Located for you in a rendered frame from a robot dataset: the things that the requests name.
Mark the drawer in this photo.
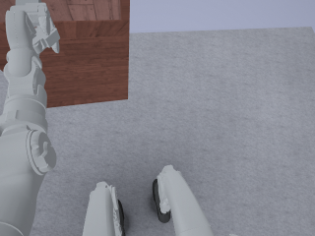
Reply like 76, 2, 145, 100
0, 0, 121, 23

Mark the left robot upper arm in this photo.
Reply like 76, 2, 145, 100
0, 129, 57, 236

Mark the cabinet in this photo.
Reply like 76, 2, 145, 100
0, 0, 130, 108

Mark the left robot forearm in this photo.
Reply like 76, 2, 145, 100
0, 48, 48, 137

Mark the right robot thigh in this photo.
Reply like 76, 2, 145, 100
157, 169, 215, 236

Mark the robot left hand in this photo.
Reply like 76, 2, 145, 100
5, 2, 60, 57

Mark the handle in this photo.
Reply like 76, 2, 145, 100
15, 0, 41, 28

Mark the robot thigh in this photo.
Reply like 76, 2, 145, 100
157, 169, 215, 236
82, 185, 119, 236

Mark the left robot thigh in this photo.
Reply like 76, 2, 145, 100
82, 185, 119, 236

